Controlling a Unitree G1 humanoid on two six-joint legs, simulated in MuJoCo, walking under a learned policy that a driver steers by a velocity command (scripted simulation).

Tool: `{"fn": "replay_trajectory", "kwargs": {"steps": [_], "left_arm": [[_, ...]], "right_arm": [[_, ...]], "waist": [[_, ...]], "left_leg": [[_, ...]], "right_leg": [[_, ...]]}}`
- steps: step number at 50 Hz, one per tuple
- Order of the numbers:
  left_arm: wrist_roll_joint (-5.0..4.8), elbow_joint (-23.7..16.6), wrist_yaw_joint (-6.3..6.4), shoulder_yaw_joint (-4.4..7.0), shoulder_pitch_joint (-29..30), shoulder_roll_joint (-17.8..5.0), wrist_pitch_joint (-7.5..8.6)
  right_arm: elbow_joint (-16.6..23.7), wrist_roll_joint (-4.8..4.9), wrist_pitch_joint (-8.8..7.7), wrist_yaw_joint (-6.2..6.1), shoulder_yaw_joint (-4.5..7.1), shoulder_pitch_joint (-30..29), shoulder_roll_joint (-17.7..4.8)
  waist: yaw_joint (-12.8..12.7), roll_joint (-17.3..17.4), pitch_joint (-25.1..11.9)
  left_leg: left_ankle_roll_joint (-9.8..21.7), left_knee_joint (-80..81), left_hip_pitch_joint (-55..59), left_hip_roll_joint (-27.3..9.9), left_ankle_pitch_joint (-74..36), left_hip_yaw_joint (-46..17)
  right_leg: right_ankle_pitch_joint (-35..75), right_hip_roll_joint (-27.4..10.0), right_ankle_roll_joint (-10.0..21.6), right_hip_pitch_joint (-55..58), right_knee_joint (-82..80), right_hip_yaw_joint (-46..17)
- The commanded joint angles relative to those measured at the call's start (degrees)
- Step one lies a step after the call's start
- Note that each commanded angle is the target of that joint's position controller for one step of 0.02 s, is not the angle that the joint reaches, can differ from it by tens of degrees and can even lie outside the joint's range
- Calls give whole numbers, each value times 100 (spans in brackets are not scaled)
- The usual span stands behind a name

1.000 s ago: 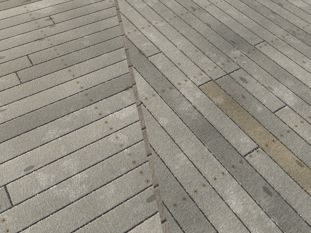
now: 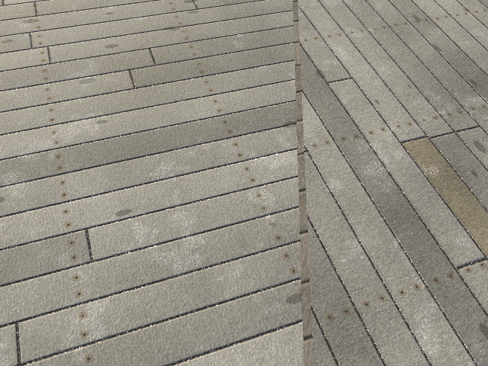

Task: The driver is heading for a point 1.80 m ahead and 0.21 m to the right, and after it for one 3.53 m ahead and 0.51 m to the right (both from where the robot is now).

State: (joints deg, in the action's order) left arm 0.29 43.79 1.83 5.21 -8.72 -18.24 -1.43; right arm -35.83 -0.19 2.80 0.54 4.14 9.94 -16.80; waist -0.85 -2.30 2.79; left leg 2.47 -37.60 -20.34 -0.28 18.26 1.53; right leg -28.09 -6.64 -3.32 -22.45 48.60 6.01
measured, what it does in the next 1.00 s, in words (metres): steps on the spot: right foot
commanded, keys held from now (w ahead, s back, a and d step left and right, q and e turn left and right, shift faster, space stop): no key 1.00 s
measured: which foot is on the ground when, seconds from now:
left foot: down 0.00-1.00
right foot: up 0.00-0.36, down 0.38-1.00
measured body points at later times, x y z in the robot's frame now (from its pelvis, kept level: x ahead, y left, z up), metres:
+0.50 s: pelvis +0.01 +0.01 +0.01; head +0.03 +0.00 +0.46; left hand +0.11 +0.28 -0.10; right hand +0.18 -0.23 -0.10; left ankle +0.01 +0.10 -0.72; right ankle +0.01 -0.14 -0.72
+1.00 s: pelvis +0.01 -0.01 +0.01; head +0.02 -0.01 +0.46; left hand +0.07 +0.26 -0.12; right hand +0.14 -0.25 -0.11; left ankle +0.01 +0.10 -0.72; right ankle +0.01 -0.14 -0.72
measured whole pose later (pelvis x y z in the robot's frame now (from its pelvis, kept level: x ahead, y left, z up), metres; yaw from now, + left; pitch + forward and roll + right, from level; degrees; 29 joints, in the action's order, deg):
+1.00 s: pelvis +0.01 -0.01 +0.01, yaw +5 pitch -2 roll +0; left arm 0.2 55.1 1.8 1.8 -10.5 -13.6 0.6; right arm -49.5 -0.4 0.3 -1.4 2.5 10.8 -13.0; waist -0.3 0.1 2.6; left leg 1.5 -29.0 -11.7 2.7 15.3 -3.0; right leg -16.5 -0.6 -1.0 -9.9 28.2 -0.8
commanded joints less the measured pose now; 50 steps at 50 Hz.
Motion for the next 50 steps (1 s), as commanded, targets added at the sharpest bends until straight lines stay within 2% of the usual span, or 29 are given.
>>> {"fn": "replay_trajectory", "kwargs": {"steps": [1,2,3,4,6,9,13,15,17,18,19,20,21,22,23,24,26,34,50], "left_arm": [[-77,-655,38,114,460,-564,80],[-49,-482,80,140,275,-573,61],[14,-407,116,162,212,-631,44],[30,-331,107,162,81,-602,36],[-19,-268,69,112,-55,-437,35],[-36,-293,49,12,143,-237,19],[-52,-303,9,-20,271,-272,26],[-69,-283,-3,-21,254,-297,54],[-63,-200,-27,-48,87,-213,107],[-19,-134,-53,-78,-57,-158,149],[59,-112,-60,-80,-133,-280,187],[88,-132,-47,-32,-217,-595,198],[-7,-9,-66,31,-60,-760,192],[-40,-65,-106,-33,57,-415,207],[7,-51,-112,-80,97,-282,230],[34,-37,-108,-91,114,-294,257],[30,47,-93,-115,12,-277,316],[4,278,-18,-175,-98,-262,298],[-10,981,22,-221,-197,-171,257]], "right_arm": [[392,-167,-330,-7,293,440,-1242],[398,-61,-358,-45,250,114,-1050],[407,20,-352,-87,176,-138,-853],[409,23,-349,-125,112,-210,-749],[387,-30,-374,-163,57,-170,-631],[299,-31,-371,-195,35,-112,-577],[176,-66,-317,-155,50,-95,-658],[95,-60,-302,-113,25,-103,-619],[25,-18,-294,-100,-36,-228,-494],[-37,14,-296,-99,-72,-227,-415],[-108,-20,-339,-95,-108,-51,-322],[-138,-129,-396,-70,-124,114,-277],[-143,-131,-432,-39,-95,292,-276],[-181,-157,-426,-39,-95,-28,-386],[-147,-114,-401,-53,-66,-234,-420],[-148,-85,-357,-79,-72,-304,-364],[-171,-87,-290,-98,-73,-225,-307],[-452,-56,-292,-145,-48,-64,-227],[-1170,-19,-323,-221,-32,24,-239]], "waist": [[317,1178,-813],[143,867,-728],[48,848,-705],[-36,884,-793],[-72,813,-955],[44,849,-841],[209,1009,-571],[240,1001,-468],[92,906,-469],[-37,792,-491],[-9,599,-635],[159,136,-799],[429,-514,-788],[182,-380,-709],[121,-271,-612],[106,-213,-560],[107,-143,-492],[64,226,-351],[44,238,-219]], "left_leg": [[1650,1859,1475,-1970,-2863,-2659],[1268,1786,1385,-1607,-2503,-2204],[1064,1736,1297,-1446,-2639,-1965],[1009,1739,1112,-1293,-3000,-1717],[1013,1758,1171,-1191,-3191,-1499],[987,1830,1329,-1113,-2629,-1456],[1087,1919,1008,-1096,-1734,-1620],[1120,1886,921,-1100,-1529,-1774],[1012,1723,875,-1004,-1596,-1802],[840,1636,765,-894,-1648,-1724],[587,1576,612,-746,-1547,-1656],[340,1314,417,-430,-1136,-1359],[150,1424,519,-54,-776,-929],[16,1304,772,13,-697,-819],[25,1233,798,6,-764,-813],[87,1205,814,-40,-949,-854],[140,1219,807,-67,-1118,-898],[65,1235,830,-68,-1275,-890],[24,1348,971,-84,-1371,-839]], "right_leg": [[-642,396,12,-1848,2251,-901],[-121,292,35,-1787,2061,-955],[271,259,11,-1678,1898,-976],[559,330,-24,-1316,1953,-910],[900,389,-76,-988,1723,-900],[1017,338,-135,-759,591,-939],[699,364,-133,-102,-482,-842],[608,404,-93,132,-911,-797],[1066,451,-7,569,-1779,-733],[1865,450,72,1022,-2551,-723],[2617,240,168,1548,-2727,-974],[3680,-188,328,1947,-2512,-1308],[3108,-148,563,1619,-2246,-1240],[2404,3,575,1284,-2364,-1188],[2154,65,490,1135,-2415,-1138],[2164,131,407,1072,-2408,-1082],[2167,176,352,1066,-2379,-1026],[2088,265,352,1095,-2341,-978],[1998,409,331,1155,-2484,-886]]}}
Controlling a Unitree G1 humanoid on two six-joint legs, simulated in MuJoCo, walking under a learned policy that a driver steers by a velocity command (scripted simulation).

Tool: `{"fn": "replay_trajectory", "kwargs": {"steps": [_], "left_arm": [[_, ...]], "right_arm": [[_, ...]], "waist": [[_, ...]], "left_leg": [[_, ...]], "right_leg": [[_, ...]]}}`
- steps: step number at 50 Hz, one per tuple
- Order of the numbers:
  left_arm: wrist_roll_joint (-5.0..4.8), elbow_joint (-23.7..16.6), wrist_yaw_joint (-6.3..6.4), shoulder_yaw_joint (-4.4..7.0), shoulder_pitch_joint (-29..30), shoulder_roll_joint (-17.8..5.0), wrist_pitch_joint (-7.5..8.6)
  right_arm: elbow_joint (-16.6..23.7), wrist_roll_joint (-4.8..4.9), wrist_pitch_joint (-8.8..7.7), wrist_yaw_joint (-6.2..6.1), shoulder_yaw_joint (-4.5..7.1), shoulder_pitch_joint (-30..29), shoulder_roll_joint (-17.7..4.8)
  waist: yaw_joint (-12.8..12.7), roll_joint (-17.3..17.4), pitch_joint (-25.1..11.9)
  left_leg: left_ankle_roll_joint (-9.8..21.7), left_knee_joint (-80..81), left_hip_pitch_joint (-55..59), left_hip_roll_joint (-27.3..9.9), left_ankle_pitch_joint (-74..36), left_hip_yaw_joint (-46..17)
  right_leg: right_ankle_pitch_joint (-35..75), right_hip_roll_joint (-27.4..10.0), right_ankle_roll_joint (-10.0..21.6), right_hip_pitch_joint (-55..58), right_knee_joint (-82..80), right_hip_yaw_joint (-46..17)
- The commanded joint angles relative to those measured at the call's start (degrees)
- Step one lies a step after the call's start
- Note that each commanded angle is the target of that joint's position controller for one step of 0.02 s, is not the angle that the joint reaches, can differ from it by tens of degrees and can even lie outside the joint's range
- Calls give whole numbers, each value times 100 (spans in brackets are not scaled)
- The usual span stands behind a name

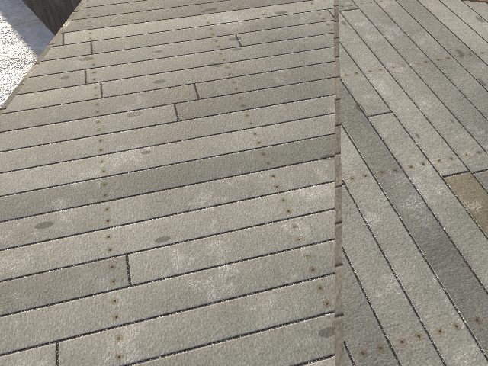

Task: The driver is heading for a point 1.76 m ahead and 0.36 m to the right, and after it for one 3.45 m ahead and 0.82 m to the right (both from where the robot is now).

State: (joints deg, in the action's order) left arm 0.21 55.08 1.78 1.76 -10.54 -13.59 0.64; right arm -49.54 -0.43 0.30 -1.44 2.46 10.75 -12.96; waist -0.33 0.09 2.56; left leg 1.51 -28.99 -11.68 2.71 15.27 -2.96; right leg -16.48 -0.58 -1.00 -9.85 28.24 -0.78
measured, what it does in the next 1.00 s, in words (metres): walks ahead: left foot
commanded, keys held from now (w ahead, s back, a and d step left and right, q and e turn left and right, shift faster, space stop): no key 0.02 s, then w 0.72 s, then w+e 0.26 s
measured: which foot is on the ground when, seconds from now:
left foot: down 0.00-0.28, up 0.30-0.68, down 0.70-1.00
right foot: down 0.00-0.72, up 0.74-1.00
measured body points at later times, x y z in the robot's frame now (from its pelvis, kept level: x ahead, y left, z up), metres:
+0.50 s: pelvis +0.11 -0.03 +0.01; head +0.13 -0.04 +0.46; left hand +0.04 +0.22 -0.13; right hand +0.27 -0.28 -0.11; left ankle +0.19 +0.11 -0.67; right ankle +0.00 -0.13 -0.74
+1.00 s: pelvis +0.38 +0.02 +0.01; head +0.39 +0.02 +0.46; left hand +0.53 +0.28 -0.11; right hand +0.39 -0.25 -0.13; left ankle +0.37 +0.11 -0.74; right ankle +0.50 -0.16 -0.66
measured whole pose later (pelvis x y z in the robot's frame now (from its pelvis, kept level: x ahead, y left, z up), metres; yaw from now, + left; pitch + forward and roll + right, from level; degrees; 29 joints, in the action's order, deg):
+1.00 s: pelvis +0.38 +0.02 +0.01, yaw -6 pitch +0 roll +3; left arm -1.3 50.6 0.8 3.8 -11.5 -16.0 3.5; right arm -56.1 -0.9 -6.4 0.8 3.0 16.8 -14.3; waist 2.1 -2.3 0.8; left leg 3.4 -13.2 -3.3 4.0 10.0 8.0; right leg -4.5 -6.6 1.5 -40.9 56.3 -5.6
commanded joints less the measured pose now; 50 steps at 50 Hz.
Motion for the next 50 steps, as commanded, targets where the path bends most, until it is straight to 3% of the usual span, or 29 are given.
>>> {"fn": "replay_trajectory", "kwargs": {"steps": [1,3,6,9,10,12,13,14,15,16,17,18,20,22,26,29,31,33,34,35,36,37,38,39,40,41,43,45,50], "left_arm": [[-1,-105,32,123,-25,-633,46],[-46,31,50,134,-177,-621,25],[-118,-77,64,119,-49,-578,146],[-177,-167,-42,88,89,-382,426],[-189,-163,-87,103,74,-431,479],[-217,0,-160,100,-357,-371,554],[-202,223,-172,135,-828,-431,568],[-160,443,-162,229,-1449,-741,576],[-163,624,-180,372,-2091,-1280,593],[-72,578,-210,349,-2109,-1251,610],[-36,476,-213,247,-1863,-892,643],[-42,396,-228,210,-1719,-761,651],[-62,342,-253,131,-1572,-625,588],[-40,336,-217,66,-1634,-484,487],[-14,237,-73,89,-1622,-801,430],[-109,311,-56,147,-1800,-954,469],[-142,322,-64,181,-1769,-964,450],[-103,276,-73,235,-1660,-1078,387],[-65,242,-75,230,-1594,-1051,330],[-12,154,-74,194,-1536,-995,301],[53,5,-132,5,-2119,-322,369],[-93,119,-174,-64,-2254,-139,520],[-286,-67,-201,107,-1627,-734,626],[-374,-227,-184,146,-1117,-869,661],[-328,-257,-135,163,-945,-797,630],[-240,-222,-85,219,-1015,-737,538],[-216,-162,-76,184,-1315,-393,356],[-201,-313,-49,218,-1099,-422,259],[-124,-706,-149,247,-231,-466,328]], "right_arm": [[151,8,-76,-25,133,-55,-619],[-1,53,-53,-44,161,76,-673],[-53,145,-159,-42,199,280,-804],[-202,167,-353,28,273,642,-1045],[-165,167,-377,38,270,555,-1042],[4,204,-379,66,233,73,-995],[132,223,-364,78,203,-282,-910],[303,213,-393,81,123,-652,-638],[501,197,-498,83,65,-785,-370],[533,232,-602,75,132,-775,-684],[417,280,-658,116,158,-500,-771],[308,289,-680,154,142,-306,-702],[360,214,-682,210,166,-559,-694],[430,168,-649,289,114,-739,-466],[773,168,-607,350,-48,-1656,-162],[918,225,-583,375,-25,-1914,-404],[960,223,-595,396,25,-1903,-589],[853,199,-602,384,148,-1383,-846],[601,209,-584,348,270,-553,-1035],[317,214,-553,289,381,464,-1250],[141,47,-520,245,504,1325,-1820],[35,80,-500,291,395,1401,-1511],[83,136,-529,303,277,813,-1120],[179,128,-563,295,211,296,-905],[196,77,-619,322,157,-96,-744],[185,15,-682,342,109,-325,-572],[54,-14,-740,361,117,-382,-544],[-91,-31,-791,321,146,-250,-666],[-217,-51,-788,143,174,20,-914]], "waist": [[-9,-1,-187],[2,50,-203],[112,286,467],[177,971,452],[128,935,464],[-224,843,391],[-463,688,318],[-704,37,220],[-761,-1333,76],[-763,-1385,261],[-522,-769,332],[-396,-592,244],[-323,-407,290],[-319,-535,221],[-465,-531,482],[-411,-674,612],[-257,-639,551],[117,-746,33],[541,-742,-487],[991,-654,-1079],[847,696,-2133],[760,1468,-2774],[711,1028,-1586],[541,634,-858],[306,230,-446],[76,286,-300],[-137,488,-202],[-186,422,1],[-8,167,128]], "left_leg": [[119,498,105,-380,-1063,-384],[219,538,27,-238,713,-309],[605,926,-480,-594,2973,-966],[1198,1714,-11,-1580,3187,-2569],[1285,1803,-134,-1703,2985,-2736],[1084,1649,-598,-1482,2480,-2223],[831,1319,-1136,-1113,1958,-1651],[449,271,-1728,-580,1207,-803],[50,-1476,-2717,126,795,245],[-18,-2609,-3626,45,1641,78],[64,-3296,-3957,-254,1393,-199],[141,-3525,-4105,-422,949,-158],[157,-3343,-4140,-739,278,7],[27,-2824,-3673,-760,-194,284],[-162,-999,-2441,-473,-1339,664],[-46,-363,-2011,-420,-1688,541],[131,-122,-1909,-407,-1587,456],[350,-145,-1111,-178,-1288,597],[517,-140,-85,-13,-1211,712],[731,-259,1446,-328,-1175,371],[1540,-130,3735,-1917,-302,-2042],[1991,1165,3923,-2621,809,-4228],[1618,1413,2941,-2389,1216,-3586],[1379,1548,1931,-2216,850,-2625],[1216,1749,1026,-1989,192,-1915],[1037,1922,486,-1726,-217,-1327],[1050,2216,-153,-1617,-481,-758],[1091,2431,-336,-1599,-711,-339],[949,2485,105,-1476,-1460,517]], "right_leg": [[828,-190,97,-102,-456,-202],[-593,6,185,-219,-345,-23],[-2052,35,422,-1078,22,-102],[-947,129,462,-1553,1006,162],[-901,45,558,-1443,1059,74],[-811,33,770,-553,247,135],[-393,41,802,387,-286,69],[-647,-442,935,1054,-746,-781],[-1073,-1418,1403,1950,-1540,-2614],[-522,-2095,1808,2188,-1747,-3647],[-62,-2029,1753,2301,-1581,-3297],[282,-1849,1583,2400,-1554,-2820],[1295,-1635,1296,2227,-1697,-1987],[2011,-1300,1167,1827,-1842,-1294],[1934,-911,1081,617,-2255,-550],[1864,-1159,1080,681,-2386,-534],[2503,-1339,979,1118,-2119,-473],[4461,-1372,838,1448,-1265,-318],[5245,-1196,726,1309,-294,-149],[4788,-974,562,421,999,-59],[2048,-157,241,-1686,3344,127],[-1486,410,204,-2518,4667,-527],[-1302,29,344,-3107,5132,-735],[-784,-280,443,-3119,5015,-564],[-344,-535,438,-2843,4638,-471],[-52,-725,449,-2473,4314,-512],[53,-821,388,-2028,4084,-546],[351,-829,319,-2321,3849,-582],[1973,-689,219,-2888,2226,-555]]}}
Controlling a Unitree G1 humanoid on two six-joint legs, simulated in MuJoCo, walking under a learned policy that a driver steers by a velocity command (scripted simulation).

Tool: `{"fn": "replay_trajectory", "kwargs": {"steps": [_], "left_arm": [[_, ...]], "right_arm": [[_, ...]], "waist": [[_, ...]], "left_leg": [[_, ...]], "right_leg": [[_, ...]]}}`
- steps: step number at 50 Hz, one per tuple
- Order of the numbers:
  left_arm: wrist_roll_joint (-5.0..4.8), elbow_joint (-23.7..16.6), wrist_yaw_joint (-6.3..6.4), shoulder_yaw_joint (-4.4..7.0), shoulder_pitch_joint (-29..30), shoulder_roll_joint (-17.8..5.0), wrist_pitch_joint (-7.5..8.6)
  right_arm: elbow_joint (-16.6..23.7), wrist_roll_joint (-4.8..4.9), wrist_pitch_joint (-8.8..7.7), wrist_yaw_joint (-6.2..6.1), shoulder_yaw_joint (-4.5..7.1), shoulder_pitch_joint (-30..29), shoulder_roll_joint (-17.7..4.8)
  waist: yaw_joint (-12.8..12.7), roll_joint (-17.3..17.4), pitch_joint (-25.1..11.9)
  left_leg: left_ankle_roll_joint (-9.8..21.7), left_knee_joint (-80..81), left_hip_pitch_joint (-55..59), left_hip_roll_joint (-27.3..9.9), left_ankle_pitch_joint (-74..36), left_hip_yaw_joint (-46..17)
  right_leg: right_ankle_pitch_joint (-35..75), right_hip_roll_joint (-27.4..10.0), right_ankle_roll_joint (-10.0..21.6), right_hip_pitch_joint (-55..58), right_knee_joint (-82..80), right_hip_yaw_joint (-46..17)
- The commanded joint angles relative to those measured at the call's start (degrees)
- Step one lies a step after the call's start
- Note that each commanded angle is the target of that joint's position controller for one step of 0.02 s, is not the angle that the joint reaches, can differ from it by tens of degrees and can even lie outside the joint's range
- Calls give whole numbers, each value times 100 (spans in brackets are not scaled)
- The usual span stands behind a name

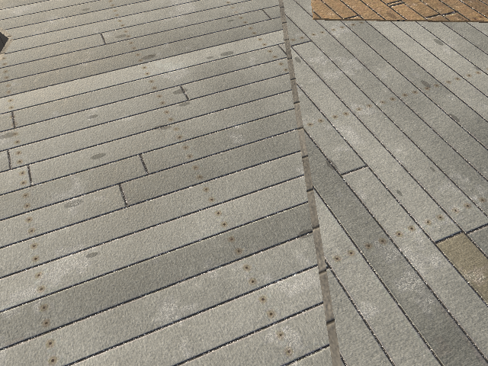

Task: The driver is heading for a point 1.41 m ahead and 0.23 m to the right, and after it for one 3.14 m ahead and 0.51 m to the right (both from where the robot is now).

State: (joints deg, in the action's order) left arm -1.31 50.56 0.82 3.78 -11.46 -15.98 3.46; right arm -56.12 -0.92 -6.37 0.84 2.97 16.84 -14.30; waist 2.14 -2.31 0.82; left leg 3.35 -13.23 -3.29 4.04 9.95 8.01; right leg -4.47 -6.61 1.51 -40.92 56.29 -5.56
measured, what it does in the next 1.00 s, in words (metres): walks ahead, turning right: right foot, then left foot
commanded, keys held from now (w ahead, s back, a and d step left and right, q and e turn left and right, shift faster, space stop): w+e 0.42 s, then w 0.58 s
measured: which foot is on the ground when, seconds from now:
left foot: down 0.00-0.26, up 0.28-0.74, down 0.76-1.00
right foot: up 0.00-0.24, down 0.26-0.78, up 0.80-1.00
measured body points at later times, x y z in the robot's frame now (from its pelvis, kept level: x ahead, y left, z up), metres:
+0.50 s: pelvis +0.29 -0.08 +0.00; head +0.32 -0.10 +0.45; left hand +0.44 +0.17 -0.11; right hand +0.39 -0.38 -0.10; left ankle +0.42 +0.08 -0.67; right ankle +0.27 -0.14 -0.75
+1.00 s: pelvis +0.58 -0.09 +0.00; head +0.61 -0.09 +0.45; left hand +0.80 +0.11 -0.11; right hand +0.53 -0.37 -0.12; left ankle +0.60 -0.01 -0.75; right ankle +0.59 -0.27 -0.67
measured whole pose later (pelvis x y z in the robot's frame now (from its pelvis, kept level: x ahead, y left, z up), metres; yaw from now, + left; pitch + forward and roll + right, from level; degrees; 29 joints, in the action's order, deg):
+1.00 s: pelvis +0.58 -0.09 +0.00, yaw -19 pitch +2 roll +1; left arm -0.3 41.4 0.3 3.1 -13.0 -16.6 3.6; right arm -49.5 0.0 -5.6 1.5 2.3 18.3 -14.8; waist 2.5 -2.6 0.6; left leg 3.3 -17.8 -9.9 3.6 9.6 1.8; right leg -13.0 -5.5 0.5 -35.9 57.1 -2.5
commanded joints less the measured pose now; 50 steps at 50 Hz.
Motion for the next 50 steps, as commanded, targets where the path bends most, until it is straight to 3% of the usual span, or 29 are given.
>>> {"fn": "replay_trajectory", "kwargs": {"steps": [1,5,8,10,11,12,13,14,15,16,17,18,19,22,27,29,32,35,36,37,38,39,40,41,42,43,44,46,50], "left_arm": [[38,-335,-98,18,92,-183,63],[33,-767,-266,-91,940,-41,75],[13,-1111,-407,-91,1227,-109,67],[-3,-1219,-465,-1,975,-310,41],[-12,-1158,-470,103,471,-495,22],[-37,-964,-430,280,-421,-793,15],[-35,-773,-298,500,-1388,-1327,-46],[-72,-933,-248,580,-1192,-1839,-40],[34,-991,-245,418,-1410,-1351,-8],[102,-973,-226,330,-1245,-1016,35],[85,-1025,-235,286,-839,-869,81],[75,-1132,-226,223,-455,-663,98],[130,-1236,-210,186,-237,-608,99],[83,-1278,-146,220,-220,-763,124],[54,-1107,-29,219,-607,-823,98],[55,-986,-47,217,-833,-862,105],[32,-837,-57,213,-1024,-859,92],[52,-760,-19,236,-1034,-922,22],[52,-774,-13,235,-942,-932,-8],[79,-802,-13,190,-889,-833,-32],[151,-924,-9,84,-858,-625,-41],[65,-956,-30,-40,-1654,-200,59],[-4,-924,-37,-33,-1583,-437,133],[-105,-1019,-54,72,-991,-836,157],[-58,-1135,-50,59,-568,-839,167],[56,-1186,-46,69,-325,-773,165],[86,-1193,-49,87,-403,-707,144],[79,-1117,-57,55,-624,-505,84],[135,-1316,-34,-13,-88,-343,79]], "right_arm": [[435,14,-110,-111,122,-533,-824],[266,99,26,-170,149,34,-966],[231,152,210,-176,194,213,-1073],[335,151,310,-206,240,68,-1233],[388,138,367,-231,258,4,-1292],[451,141,413,-261,241,-79,-1271],[601,67,368,-273,169,0,-1135],[905,-20,147,-148,-108,450,-251],[981,178,-156,-31,-2,-73,-823],[1173,380,-281,19,54,-644,-1016],[1216,317,-319,-9,21,-724,-909],[1154,174,-277,-61,71,-741,-954],[1151,124,-198,-64,100,-640,-965],[1202,26,6,-63,87,-511,-760],[1430,31,14,-32,-42,-1447,-488],[1524,96,-16,4,-49,-1761,-514],[1667,125,-69,60,-6,-2037,-691],[1681,120,-126,111,53,-1848,-841],[1604,117,-142,108,100,-1529,-916],[1410,97,-154,84,202,-875,-1085],[1269,33,-160,57,285,60,-1368],[1100,7,-89,54,434,739,-1843],[1002,169,-63,111,326,880,-1393],[1074,208,-43,93,229,488,-1066],[1180,152,1,74,173,59,-939],[1214,93,25,85,111,-207,-792],[1229,31,9,82,76,-337,-725],[1176,58,-20,83,70,-347,-712],[1018,124,-16,9,145,-123,-990]], "waist": [[-170,379,331],[197,240,530],[210,313,524],[-39,575,181],[-339,700,-160],[-827,647,-632],[-1186,53,-1253],[-563,-1430,-1883],[-945,-685,-2397],[-988,-422,-1616],[-667,220,-1002],[-449,367,-753],[-258,257,-551],[-58,203,-353],[-459,-98,-123],[-630,-200,-35],[-698,-239,99],[-524,-386,99],[-325,-421,-38],[-10,-328,-468],[382,32,-1283],[213,1527,-2051],[342,1709,-2028],[367,1121,-1118],[248,673,-625],[119,452,-209],[-68,662,-131],[-203,805,-161],[-117,584,-35]], "left_leg": [[720,930,-673,-1585,-1001,-416],[662,742,257,-1820,-1265,-138],[556,206,1030,-2041,-2112,5],[412,-564,1168,-2049,-4072,206],[333,-1359,1101,-1996,-4978,307],[160,-2558,670,-1794,-5117,462],[-97,-4339,-753,-1552,-3514,481],[-517,-6672,-3490,-148,1745,0],[-333,-7120,-4175,-230,2105,-1376],[-162,-6951,-4501,-532,1686,-1397],[-131,-6289,-4302,-808,1251,-1367],[-171,-5708,-3889,-1008,1065,-1339],[-227,-5480,-3483,-1087,955,-1342],[-514,-4679,-3191,-1085,648,-1181],[-666,-2497,-2774,-838,-1405,-935],[-614,-2083,-2614,-730,-1865,-910],[-401,-1690,-2890,-712,-1537,-1028],[-134,-1485,-2779,-650,-832,-993],[-16,-1346,-2336,-528,-686,-849],[154,-1264,-1411,-459,-800,-760],[520,-1490,103,-1189,-972,-1517],[1467,-1211,2271,-2422,1,-3944],[1541,-413,2470,-2628,1256,-5219],[1229,-321,1778,-2470,1757,-4495],[1036,-227,969,-2246,1403,-3765],[972,-27,244,-1991,865,-3258],[954,101,-179,-1856,379,-2965],[989,307,-516,-1647,-307,-2462],[1030,526,-493,-1578,-1364,-1813]], "right_leg": [[998,-56,-38,287,-935,105],[1016,-2,41,-44,-1787,456],[241,130,216,-233,-2069,707],[-366,489,419,470,-2093,1075],[-596,742,555,1182,-2082,1232],[-351,1011,762,2448,-2417,1260],[-399,354,1135,4308,-2574,40],[-1160,-1218,2399,6374,-3291,-3498],[-1377,-1376,2396,6693,-3955,-4261],[-908,-1130,2030,6199,-3906,-3236],[-191,-861,1803,5211,-3914,-2446],[372,-643,1645,4476,-3983,-1914],[721,-499,1621,3876,-4125,-1673],[1255,-344,1656,3115,-4397,-1222],[842,124,1206,2711,-4457,-377],[348,18,1129,2773,-4474,-487],[247,-297,1085,3425,-4182,-797],[846,-569,960,3997,-3812,-1040],[1545,-482,870,4055,-3475,-968],[2272,-181,737,3970,-2707,-745],[1631,164,534,3217,-1273,-453],[-878,1092,22,986,921,60],[-2878,1128,15,-1,1602,-404],[-2468,763,74,-455,1906,-427],[-1958,452,96,-378,1718,-146],[-1608,269,91,-227,1323,-28],[-1352,94,76,89,1036,-31],[-1182,8,-3,423,708,87],[-305,-72,-202,133,-423,249]]}}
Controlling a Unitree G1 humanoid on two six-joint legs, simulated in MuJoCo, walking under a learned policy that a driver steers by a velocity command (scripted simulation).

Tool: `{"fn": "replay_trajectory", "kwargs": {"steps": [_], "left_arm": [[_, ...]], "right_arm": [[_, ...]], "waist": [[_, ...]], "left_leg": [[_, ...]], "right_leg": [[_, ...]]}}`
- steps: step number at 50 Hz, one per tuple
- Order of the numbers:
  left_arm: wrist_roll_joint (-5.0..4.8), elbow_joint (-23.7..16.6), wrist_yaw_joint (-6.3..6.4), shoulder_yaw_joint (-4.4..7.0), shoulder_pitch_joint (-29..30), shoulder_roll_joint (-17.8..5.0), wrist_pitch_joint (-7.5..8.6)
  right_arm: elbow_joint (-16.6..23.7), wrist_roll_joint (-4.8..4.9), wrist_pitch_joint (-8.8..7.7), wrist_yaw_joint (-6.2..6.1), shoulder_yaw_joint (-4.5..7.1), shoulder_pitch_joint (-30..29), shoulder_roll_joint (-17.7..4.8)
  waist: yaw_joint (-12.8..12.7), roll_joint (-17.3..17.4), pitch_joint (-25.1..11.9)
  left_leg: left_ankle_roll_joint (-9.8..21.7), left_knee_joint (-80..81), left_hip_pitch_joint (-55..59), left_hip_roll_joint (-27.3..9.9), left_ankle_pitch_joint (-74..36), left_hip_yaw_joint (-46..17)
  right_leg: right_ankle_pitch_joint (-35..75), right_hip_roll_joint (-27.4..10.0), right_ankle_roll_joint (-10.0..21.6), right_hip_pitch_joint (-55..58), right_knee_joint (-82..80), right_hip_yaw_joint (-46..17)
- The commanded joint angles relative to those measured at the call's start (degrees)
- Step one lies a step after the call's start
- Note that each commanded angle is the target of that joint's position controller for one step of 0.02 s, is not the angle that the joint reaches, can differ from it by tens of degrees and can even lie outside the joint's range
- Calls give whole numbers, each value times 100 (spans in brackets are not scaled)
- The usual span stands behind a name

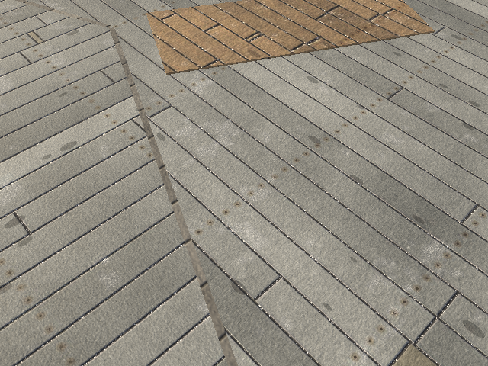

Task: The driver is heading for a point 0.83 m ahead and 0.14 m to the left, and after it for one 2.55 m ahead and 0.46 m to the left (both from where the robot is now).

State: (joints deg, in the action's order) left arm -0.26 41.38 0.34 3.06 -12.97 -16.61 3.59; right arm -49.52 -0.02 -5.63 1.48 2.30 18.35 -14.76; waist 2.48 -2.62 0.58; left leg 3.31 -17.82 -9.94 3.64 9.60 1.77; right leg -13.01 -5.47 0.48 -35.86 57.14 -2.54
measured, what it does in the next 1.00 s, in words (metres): walks ahead, turning left: right foot, then left foot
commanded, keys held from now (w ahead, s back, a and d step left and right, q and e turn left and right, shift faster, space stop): w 0.20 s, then w+q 0.80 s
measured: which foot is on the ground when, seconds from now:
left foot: down 0.00-0.30, up 0.32-0.80, down 0.82-1.00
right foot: up 0.00-0.26, down 0.28-0.82, up 0.84-1.00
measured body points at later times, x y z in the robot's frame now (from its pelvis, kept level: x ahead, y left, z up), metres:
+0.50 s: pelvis +0.28 -0.06 +0.00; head +0.30 -0.07 +0.45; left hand +0.34 +0.22 -0.11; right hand +0.40 -0.33 -0.13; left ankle +0.29 +0.10 -0.66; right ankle +0.29 -0.15 -0.75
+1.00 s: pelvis +0.53 +0.05 -0.01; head +0.56 +0.07 +0.44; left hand +0.57 +0.36 -0.11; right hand +0.73 -0.17 -0.11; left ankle +0.54 +0.12 -0.75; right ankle +0.58 -0.12 -0.66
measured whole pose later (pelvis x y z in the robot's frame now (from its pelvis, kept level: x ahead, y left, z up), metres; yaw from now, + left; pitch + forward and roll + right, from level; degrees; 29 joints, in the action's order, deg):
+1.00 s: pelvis +0.53 +0.05 -0.01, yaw +24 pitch +1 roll +0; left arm 0.1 42.8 0.1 3.4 -8.8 -16.9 6.5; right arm -41.9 0.6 -2.7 1.4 4.5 15.5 -16.2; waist 1.4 -1.1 3.1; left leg 5.9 -25.0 -16.7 5.9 9.6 -1.4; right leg -20.1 -4.7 -0.9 -30.0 64.5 -2.9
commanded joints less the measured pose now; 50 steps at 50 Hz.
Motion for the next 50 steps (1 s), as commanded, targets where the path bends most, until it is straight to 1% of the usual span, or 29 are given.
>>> {"fn": "replay_trajectory", "kwargs": {"steps": [1,4,9,11,12,13,14,15,16,17,18,19,20,23,26,30,35,38,39,40,41,42,43,44,45,46,47,48,50], "left_arm": [[25,-434,2,40,228,-229,83],[-14,-574,-65,-8,805,-112,137],[-83,-859,-225,-5,1503,-173,208],[-69,-896,-266,35,1438,-287,237],[-52,-844,-259,94,1152,-403,252],[-31,-659,-227,202,465,-590,265],[32,-433,-163,331,-503,-903,260],[164,-354,-94,470,-1277,-1489,219],[101,-277,-102,400,-1424,-1198,169],[62,-297,-89,281,-1108,-826,149],[38,-316,-74,219,-736,-647,147],[43,-283,-97,163,-384,-483,167],[61,-273,-117,125,-126,-337,221],[100,-128,-136,174,147,-356,351],[139,52,-72,235,64,-476,375],[102,198,18,288,-73,-661,306],[-34,454,55,383,-508,-872,118],[-101,468,90,442,-407,-1074,-12],[-120,449,109,459,-340,-1148,-60],[-148,426,122,449,-233,-1162,-105],[-101,374,144,385,-258,-1041,-83],[156,75,88,135,-667,-204,38],[-5,-65,14,81,-406,-355,293],[-239,-220,-54,172,200,-715,438],[-224,-258,-52,136,335,-669,512],[-65,-181,-6,158,340,-673,525],[37,-141,10,219,274,-772,472],[63,-138,-5,238,188,-768,394],[107,-170,-7,206,163,-596,276]], "right_arm": [[326,48,-65,-72,214,-216,-962],[203,102,-10,-103,210,67,-1018],[-40,133,144,-130,223,504,-1088],[-83,144,207,-160,252,504,-1148],[-77,147,231,-172,266,427,-1206],[-49,150,254,-177,257,297,-1209],[55,83,235,-173,179,223,-1030],[248,-3,138,-148,-2,642,-432],[157,107,34,-115,-33,882,-436],[205,265,4,-102,144,448,-1015],[323,289,6,-104,163,38,-1026],[351,229,49,-122,170,-151,-925],[324,173,134,-147,214,-113,-867],[293,181,354,-162,194,111,-519],[474,137,403,-164,220,-240,-482],[697,113,328,-9,159,-923,-335],[1151,119,328,151,119,-1745,-318],[1306,124,356,212,216,-1609,-504],[1259,135,375,207,302,-1227,-651],[1090,155,381,174,451,-467,-893],[839,159,419,74,667,509,-1321],[799,198,426,-25,794,599,-2009],[1046,124,319,15,690,675,-1834],[1003,76,242,39,573,552,-1400],[1011,115,196,33,515,276,-1182],[1082,123,187,24,454,-167,-985],[1192,72,183,1,384,-453,-795],[1267,30,187,-21,370,-563,-786],[1268,61,165,-76,407,-523,-914]], "waist": [[-98,606,2],[130,607,106],[294,643,313],[147,705,251],[-64,760,88],[-473,717,-323],[-896,589,-1069],[-920,-577,-2062],[-897,-1305,-2649],[-940,-689,-1692],[-805,-443,-1015],[-618,-186,-539],[-424,-286,-288],[-135,-269,-38],[-145,-103,114],[-375,11,270],[-661,84,520],[-414,-144,234],[-169,-243,-43],[285,-186,-445],[735,115,-963],[197,1670,-1272],[342,1370,-2281],[519,895,-1646],[329,646,-1068],[51,330,-672],[-153,387,-514],[-283,449,-450],[-356,407,-354]], "left_leg": [[963,994,197,-1456,-1419,-1016],[807,993,278,-1313,-1386,-689],[741,667,1078,-1694,-1484,-837],[644,347,1318,-1814,-1978,-944],[585,-2,1326,-1771,-2691,-947],[470,-749,1136,-1554,-3393,-798],[300,-1957,317,-1263,-2931,-647],[-82,-4167,-1810,-471,-552,-253],[-175,-5308,-2825,-120,2378,-809],[-153,-5728,-3305,-465,2122,-1003],[-146,-5609,-3349,-736,1610,-815],[-186,-5302,-3171,-913,1229,-740],[-212,-5037,-2894,-1072,931,-772],[-327,-4857,-2520,-1155,467,-767],[-400,-4265,-2946,-1167,-262,-875],[-346,-2872,-2819,-1081,-1309,-504],[-105,-2032,-3125,-978,-906,-126],[183,-1902,-2528,-588,-65,302],[314,-1911,-1957,-350,211,470],[500,-1601,-891,-77,49,564],[762,-1349,826,-163,-229,51],[1657,-1067,2706,-1657,120,-2851],[2325,-58,3410,-2372,895,-5175],[1954,113,3132,-2208,662,-4389],[1718,63,2360,-1949,288,-3573],[1514,79,1483,-1705,-280,-2986],[1433,187,862,-1533,-867,-2595],[1434,314,486,-1453,-1134,-2465],[1472,439,24,-1356,-1637,-2157]], "right_leg": [[879,-160,-110,-323,-890,-7],[1675,12,-100,-37,-1924,163],[1477,189,70,-142,-2650,190],[1053,272,214,151,-2848,185],[865,405,298,645,-2947,260],[988,543,443,1680,-3163,390],[1246,130,692,3350,-2897,54],[1115,-1416,1357,5721,-2802,-1979],[339,-2022,1799,6132,-3572,-3711],[-121,-1791,1519,5390,-3769,-3041],[-46,-1551,1309,4559,-3938,-2207],[171,-1294,1192,3771,-4216,-1651],[374,-1086,1091,3240,-4465,-1185],[1013,-967,1107,2533,-4934,-371],[1528,-938,1102,2675,-5026,228],[1669,-804,933,2904,-5069,932],[2041,-1127,848,3895,-4762,1216],[4145,-1183,664,4268,-3920,1438],[5037,-1139,588,4259,-3275,1513],[5314,-964,439,3970,-2214,1661],[4241,-729,177,2870,-686,1702],[-875,267,-221,270,1405,1507],[-2263,841,-247,-675,2436,-7],[-1760,486,-101,-1254,2413,-321],[-1268,227,18,-1198,1935,-274],[-945,15,8,-825,1388,-251],[-735,-111,-21,-372,1033,-272],[-616,-133,-73,-85,852,-265],[-438,-100,-244,86,346,-136]]}}
Next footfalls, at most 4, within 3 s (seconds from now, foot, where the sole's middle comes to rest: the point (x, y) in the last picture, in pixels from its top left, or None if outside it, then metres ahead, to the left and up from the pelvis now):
0.28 right None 0.33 -0.15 -0.78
0.82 left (188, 337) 0.57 0.14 -0.78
1.30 right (213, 234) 0.91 0.07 -0.78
1.74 left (147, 257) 0.83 0.27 -0.78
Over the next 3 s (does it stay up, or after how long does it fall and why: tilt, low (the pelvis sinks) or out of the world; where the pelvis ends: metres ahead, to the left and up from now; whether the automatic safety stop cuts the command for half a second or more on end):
stays up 0.82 0.11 -0.02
